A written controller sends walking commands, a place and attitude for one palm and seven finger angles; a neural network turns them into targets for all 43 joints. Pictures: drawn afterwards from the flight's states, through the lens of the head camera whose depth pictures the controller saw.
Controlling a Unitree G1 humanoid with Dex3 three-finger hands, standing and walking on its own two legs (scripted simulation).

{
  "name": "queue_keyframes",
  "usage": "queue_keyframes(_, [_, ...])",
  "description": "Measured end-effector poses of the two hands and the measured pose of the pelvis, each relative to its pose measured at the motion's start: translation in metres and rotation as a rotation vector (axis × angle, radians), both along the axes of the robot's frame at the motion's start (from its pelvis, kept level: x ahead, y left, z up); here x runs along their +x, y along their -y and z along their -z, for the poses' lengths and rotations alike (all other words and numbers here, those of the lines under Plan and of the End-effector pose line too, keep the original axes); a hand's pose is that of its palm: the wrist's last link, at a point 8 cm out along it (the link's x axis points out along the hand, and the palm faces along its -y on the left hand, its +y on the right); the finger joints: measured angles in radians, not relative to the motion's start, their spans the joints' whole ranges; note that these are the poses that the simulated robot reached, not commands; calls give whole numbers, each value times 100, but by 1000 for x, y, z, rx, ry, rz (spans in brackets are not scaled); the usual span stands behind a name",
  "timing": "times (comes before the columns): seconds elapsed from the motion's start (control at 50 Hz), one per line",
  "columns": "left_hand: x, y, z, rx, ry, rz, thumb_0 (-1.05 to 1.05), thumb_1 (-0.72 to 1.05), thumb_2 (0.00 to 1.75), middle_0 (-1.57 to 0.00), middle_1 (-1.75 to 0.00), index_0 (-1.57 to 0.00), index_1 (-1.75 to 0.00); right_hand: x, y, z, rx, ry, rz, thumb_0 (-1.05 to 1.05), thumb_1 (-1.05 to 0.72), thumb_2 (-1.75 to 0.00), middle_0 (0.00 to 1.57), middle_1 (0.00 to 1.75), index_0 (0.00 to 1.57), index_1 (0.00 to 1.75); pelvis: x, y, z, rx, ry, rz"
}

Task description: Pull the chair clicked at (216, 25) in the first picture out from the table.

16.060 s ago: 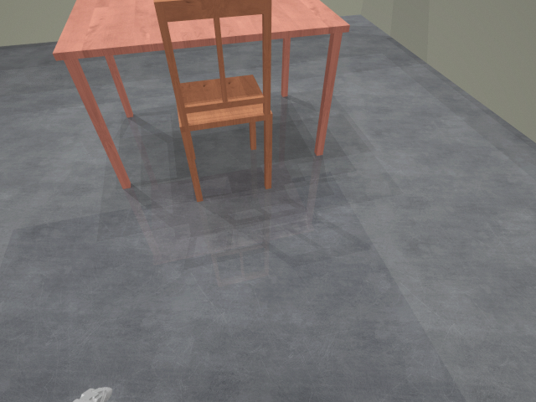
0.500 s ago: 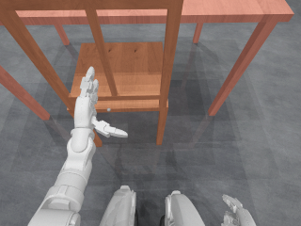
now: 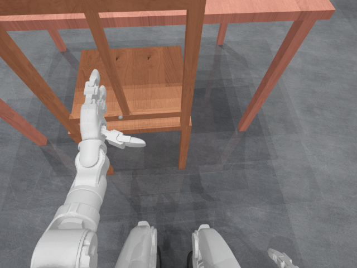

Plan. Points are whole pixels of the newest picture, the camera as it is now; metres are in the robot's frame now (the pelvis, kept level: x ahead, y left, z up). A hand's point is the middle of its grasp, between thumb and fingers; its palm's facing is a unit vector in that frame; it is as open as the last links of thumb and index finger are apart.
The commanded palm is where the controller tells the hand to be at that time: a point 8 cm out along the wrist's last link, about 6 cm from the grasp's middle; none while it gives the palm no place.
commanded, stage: push the fingers through the gap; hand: left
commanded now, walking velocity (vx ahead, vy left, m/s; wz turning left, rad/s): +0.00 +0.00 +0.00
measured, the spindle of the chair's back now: (113, 75) +0.53 +0.14 +0.06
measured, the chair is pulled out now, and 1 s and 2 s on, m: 0.00 0.00 0.00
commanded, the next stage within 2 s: hook a spindle and tug to test in 0.86 s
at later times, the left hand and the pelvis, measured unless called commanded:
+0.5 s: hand (125, 96) +0.50 +0.12 +0.03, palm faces +0.08 -1.00 -0.03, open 17.0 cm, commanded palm +0.47 +0.16 +0.03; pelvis -0.01 +0.00 -0.01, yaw +0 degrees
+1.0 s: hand (127, 98) +0.49 +0.11 +0.03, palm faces +0.07 -1.00 -0.04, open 16.9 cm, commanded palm +0.46 +0.16 +0.03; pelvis +0.00 +0.00 +0.00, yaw +0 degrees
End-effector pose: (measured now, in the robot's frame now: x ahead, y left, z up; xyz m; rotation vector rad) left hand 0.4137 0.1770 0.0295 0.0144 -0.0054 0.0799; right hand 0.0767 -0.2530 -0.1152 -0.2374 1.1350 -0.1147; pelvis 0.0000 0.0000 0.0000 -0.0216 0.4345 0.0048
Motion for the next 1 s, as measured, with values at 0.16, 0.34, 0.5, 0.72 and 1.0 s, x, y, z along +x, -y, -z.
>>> queue_keyframes(0.16, [22, 5, -2, 24, 4, 20, -1, -50, 30, -6, -8, -6, -8, -8, 0, 4, -8, -21, -3, 1, -90, -90, 20, 30, 20, 30, -5, -1, 5, -8, -11, -8])
queue_keyframes(0.34, [39, 5, -2, 9, 5, -11, -2, -50, 30, -6, -8, -6, -8, -28, 0, 8, -7, -72, 20, 1, -90, -90, 20, 30, 20, 30, -6, -2, 8, -7, -31, -1])
queue_keyframes(0.5, [61, 6, 1, 16, -18, -4, -2, -50, 30, -6, -8, -6, -8, -52, 2, 10, -12, -144, 45, 1, -90, -89, 20, 30, 20, 30, -7, -1, 12, -11, -50, -1])
queue_keyframes(0.72, [58, 12, 2, 10, -38, 3, -2, -50, 30, -6, -8, -6, -8, -63, 0, 5, 9, -193, 73, 1, -90, -90, 20, 30, 20, 29, -1, -1, 6, -9, -48, 9])
queue_keyframes(1.0, [52, 11, -2, 27, -24, 10, -1, -50, 30, -6, -8, -6, -8, -39, 0, 5, 12, -137, 42, 1, -90, -90, 20, 30, 20, 29, -2, 0, 4, -9, -37, 1])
